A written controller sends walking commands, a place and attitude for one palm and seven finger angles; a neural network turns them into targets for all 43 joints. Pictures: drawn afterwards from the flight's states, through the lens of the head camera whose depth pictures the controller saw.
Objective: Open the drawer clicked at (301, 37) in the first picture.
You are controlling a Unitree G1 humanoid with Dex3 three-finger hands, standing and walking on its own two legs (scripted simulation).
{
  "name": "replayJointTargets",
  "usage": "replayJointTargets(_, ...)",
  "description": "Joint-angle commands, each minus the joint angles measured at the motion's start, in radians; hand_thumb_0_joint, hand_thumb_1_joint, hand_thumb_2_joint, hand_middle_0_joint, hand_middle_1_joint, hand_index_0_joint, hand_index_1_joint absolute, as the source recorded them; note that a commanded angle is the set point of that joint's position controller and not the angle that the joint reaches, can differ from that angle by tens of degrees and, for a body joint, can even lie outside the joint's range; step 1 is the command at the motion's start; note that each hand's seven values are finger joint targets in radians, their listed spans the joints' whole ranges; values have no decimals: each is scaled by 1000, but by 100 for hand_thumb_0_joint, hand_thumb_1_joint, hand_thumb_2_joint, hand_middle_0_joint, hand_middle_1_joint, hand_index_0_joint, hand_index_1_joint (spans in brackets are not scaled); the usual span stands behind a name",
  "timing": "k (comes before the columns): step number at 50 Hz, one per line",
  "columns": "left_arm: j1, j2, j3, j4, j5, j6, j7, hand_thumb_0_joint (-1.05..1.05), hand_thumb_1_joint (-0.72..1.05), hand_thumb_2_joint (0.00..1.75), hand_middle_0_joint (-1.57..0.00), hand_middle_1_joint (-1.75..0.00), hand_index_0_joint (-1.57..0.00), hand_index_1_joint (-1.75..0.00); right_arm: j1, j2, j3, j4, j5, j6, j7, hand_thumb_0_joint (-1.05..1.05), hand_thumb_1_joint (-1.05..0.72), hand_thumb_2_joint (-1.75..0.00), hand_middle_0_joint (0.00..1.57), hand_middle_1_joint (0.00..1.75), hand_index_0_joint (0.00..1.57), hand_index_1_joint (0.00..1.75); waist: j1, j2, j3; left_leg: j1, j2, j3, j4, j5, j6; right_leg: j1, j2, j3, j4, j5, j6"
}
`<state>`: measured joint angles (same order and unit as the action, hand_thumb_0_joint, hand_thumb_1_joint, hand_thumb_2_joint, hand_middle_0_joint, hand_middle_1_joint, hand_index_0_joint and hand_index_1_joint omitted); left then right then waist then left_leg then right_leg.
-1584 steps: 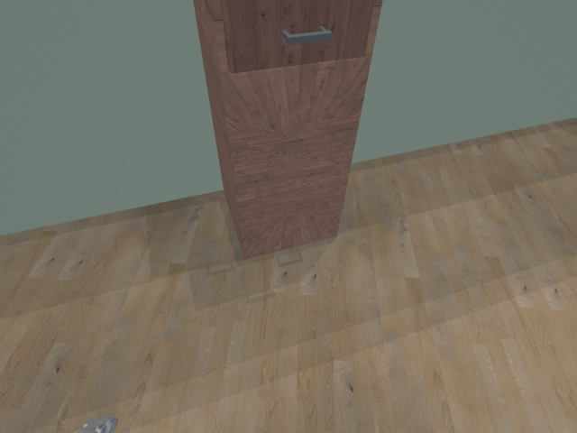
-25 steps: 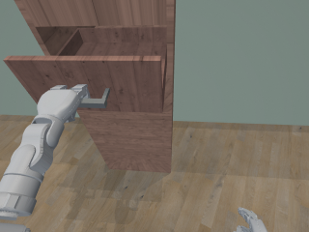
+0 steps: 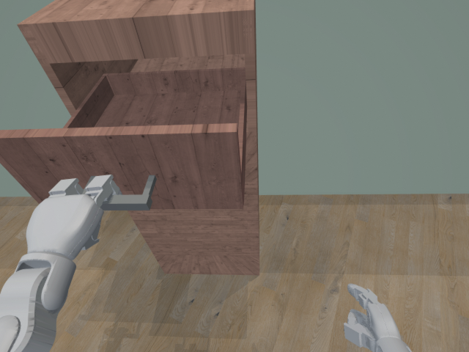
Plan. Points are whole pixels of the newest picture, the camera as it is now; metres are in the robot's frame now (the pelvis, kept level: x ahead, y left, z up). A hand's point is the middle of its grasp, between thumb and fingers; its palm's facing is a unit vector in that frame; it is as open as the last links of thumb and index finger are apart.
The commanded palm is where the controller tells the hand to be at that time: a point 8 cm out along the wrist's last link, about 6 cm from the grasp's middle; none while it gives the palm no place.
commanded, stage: pull the drawer open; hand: left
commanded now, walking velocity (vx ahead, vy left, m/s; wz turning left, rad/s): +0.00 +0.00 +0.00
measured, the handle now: (117, 192) +0.31 +0.22 +0.14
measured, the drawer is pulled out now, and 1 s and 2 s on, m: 0.23 0.30 0.30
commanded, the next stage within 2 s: open the thumb to release the handle in 1.12 s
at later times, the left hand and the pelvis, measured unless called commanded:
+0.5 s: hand (91, 233) +0.26 +0.25 +0.12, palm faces +0.03 -0.04 -1.00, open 5.2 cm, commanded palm +0.22 +0.25 +0.18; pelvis -0.02 -0.02 +0.00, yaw +3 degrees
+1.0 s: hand (71, 280) +0.18 +0.25 +0.12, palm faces +0.07 -0.07 -0.99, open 5.5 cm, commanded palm +0.14 +0.24 +0.18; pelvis -0.01 +0.00 +0.00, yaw +0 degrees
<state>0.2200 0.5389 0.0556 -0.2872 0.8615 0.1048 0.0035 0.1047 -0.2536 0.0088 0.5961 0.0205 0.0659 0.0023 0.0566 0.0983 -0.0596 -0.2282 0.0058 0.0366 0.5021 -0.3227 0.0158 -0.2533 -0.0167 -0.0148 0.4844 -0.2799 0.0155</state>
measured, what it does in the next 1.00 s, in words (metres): stands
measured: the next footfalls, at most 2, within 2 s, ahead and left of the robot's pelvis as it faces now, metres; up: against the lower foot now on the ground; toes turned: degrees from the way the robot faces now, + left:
none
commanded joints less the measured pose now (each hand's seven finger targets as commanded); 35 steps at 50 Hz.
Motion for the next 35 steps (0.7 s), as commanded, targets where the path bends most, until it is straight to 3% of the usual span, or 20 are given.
replayJointTargets(1, 20, 189, 137, -357, -11, -11, 40, 0, 90, 90, -40, -135, -40, -135, -147, -106, -25, -166, -6, -46, 11, 0, -90, -90, 20, 30, 20, 30, 49, -9, -222, 119, 17, -26, -22, 683, -11, 134, 37, -46, -14, 398, -28)
replayJointTargets(2, 69, 150, 110, -380, -3, -4, 43, 0, 90, 90, -40, -135, -40, -135, -147, -95, -15, -180, -9, -48, 16, 0, -90, -90, 20, 30, 20, 30, 55, 1, -226, 120, 17, -25, -17, 694, -8, 127, 33, -52, -7, 395, -26)
replayJointTargets(4, -260, 155, 68, -246, 25, -5, 53, 0, 90, 90, -40, -135, -40, -135, -148, -105, -10, -128, -14, -39, 1, 0, -90, -90, 20, 30, 20, 30, -14, -32, -130, 94, 8, -35, -18, 595, -11, 40, 43, -57, -20, 340, -26)
replayJointTargets(5, -331, 172, 79, -186, 35, -10, 60, 0, 90, 90, -40, -135, -40, -135, -141, -104, -14, -115, -14, -37, -10, 0, -90, -90, 20, 30, 20, 30, -21, -41, -113, 87, 8, -40, -25, 547, -13, 23, 47, -57, -25, 308, -30)
replayJointTargets(6, -322, 195, 98, -189, 35, -16, 61, 0, 90, 90, -40, -135, -40, -135, -148, -104, -14, -116, -10, -42, -17, 0, -90, -90, 20, 30, 20, 30, -11, -35, -115, 92, 9, -41, -26, 530, -14, 36, 50, -50, -33, 297, -35)
replayJointTargets(7, -299, 154, 59, -159, 55, -13, 60, 0, 90, 90, -40, -135, -40, -135, -146, -92, -7, -123, -17, -44, -18, 0, -90, -90, 20, 30, 20, 30, 4, -10, -159, 105, -1, -37, -24, 530, -9, 45, 42, -52, -26, 287, -36)
replayJointTargets(11, -443, 183, 35, -192, 58, -16, 47, 0, 90, 90, -40, -135, -40, -135, -161, -90, -16, -101, -10, -40, -32, 0, -90, -90, 20, 30, 20, 30, 4, 32, -269, 165, -6, -39, -12, 599, -24, 93, 41, -38, -21, 353, -43)
replayJointTargets(12, -455, 123, -23, -167, 72, -16, 39, 0, 90, 90, -40, -135, -40, -135, -159, -77, -4, -112, -20, -48, -28, 0, -90, -90, 20, 30, 20, 30, 11, 8, -287, 159, -9, -42, -9, 619, -17, 92, 34, -46, -12, 357, -40)
replayJointTargets(13, -446, 171, 21, -109, 69, -10, 36, 0, 90, 90, -40, -135, -40, -135, -153, -81, -17, -83, -15, -35, -35, 0, -90, -90, 20, 30, 20, 30, 4, -8, -261, 152, -9, -39, -21, 611, -22, 98, 43, -42, -26, 366, -41)
replayJointTargets(16, -520, 205, 41, -81, 59, -11, 15, 0, 90, 90, -40, -135, -40, -135, -175, -92, -10, -94, -9, -33, -45, 0, -90, -90, 20, 30, 20, 30, 9, -49, -254, 132, -15, -34, -24, 552, -13, 121, 39, -36, -31, 378, -42)
replayJointTargets(17, -534, 161, 0, -35, 67, -15, 4, 0, 90, 90, -40, -135, -40, -135, -171, -78, 1, -99, -15, -40, -44, 0, -90, -90, 20, 30, 20, 30, 10, -66, -245, 111, -20, -32, -27, 531, -7, 115, 31, -44, -26, 361, -37)
replayJointTargets(21, -565, 239, 69, 28, 30, -45, -17, 0, 90, 90, -40, -135, -40, -135, -171, -96, -9, -86, -3, -39, -60, 0, -90, -90, 20, 30, 20, 30, 4, -83, -198, 90, -24, -24, -46, 429, -3, 125, 33, -30, -54, 339, -35)
replayJointTargets(22, -587, 172, 5, 50, 40, -53, -24, 0, 90, 90, -40, -135, -40, -135, -171, -81, 2, -93, -9, -45, -58, 0, -90, -90, 20, 30, 20, 30, 1, -87, -185, 75, -29, -23, -50, 406, 0, 111, 26, -40, -52, 307, -31)
replayJointTargets(23, -567, 193, 31, 87, 26, -61, -23, 0, 90, 90, -40, -135, -40, -135, -157, -85, -10, -74, -5, -39, -63, 0, -90, -90, 20, 30, 20, 30, -3, -76, -156, 72, -28, -22, -62, 381, 0, 107, 31, -38, -65, 292, -34)
replayJointTargets(25, -504, 219, 65, 27, 23, -83, -25, 0, 90, 90, -40, -135, -40, -135, -165, -89, -12, -98, -7, -44, -59, 0, -90, -90, 20, 30, 20, 30, 28, -46, -190, 77, -32, -21, -66, 379, 1, 137, 27, -33, -59, 291, -34)
replayJointTargets(26, -450, 285, 134, 1, 13, -91, -21, 0, 90, 90, -40, -135, -40, -135, -175, -97, -14, -104, -4, -49, -58, 0, -90, -90, 20, 30, 20, 30, 45, -25, -220, 86, -30, -18, -58, 391, 0, 173, 25, -19, -55, 311, -38)
replayJointTargets(27, -428, 212, 73, -7, 21, -96, -26, 0, 90, 90, -40, -135, -40, -135, -182, -79, -4, -118, -13, -54, -50, 0, -90, -90, 20, 30, 20, 30, 46, -37, -225, 72, -35, -17, -60, 388, 2, 172, 18, -27, -46, 303, -35)
replayJointTargets(29, -318, 198, 88, -48, 1, -110, -21, 0, 90, 90, -40, -135, -40, -135, -181, -89, -13, -124, -10, -50, -44, 0, -90, -90, 20, 30, 20, 30, 52, -29, -197, 59, -33, -13, -66, 378, 2, 171, 21, -29, -48, 302, -34)
replayJointTargets(31, -222, 257, 160, -133, -26, -124, -9, 0, 90, 90, -40, -135, -40, -135, -188, -97, -19, -142, -8, -59, -40, 0, -90, -90, 20, 30, 20, 30, 66, -5, -205, 68, -29, -11, -61, 371, 0, 190, 19, -18, -44, 300, -37)
replayJointTargets(35, -69, 198, 147, -213, -38, -122, 11, 0, 90, 90, -40, -135, -40, -135, -183, -97, -21, -164, -9, -65, -28, 0, -90, -90, 20, 30, 20, 30, 61, -35, -137, 36, -25, -7, -64, 327, 3, 138, 23, -29, -45, 248, -30)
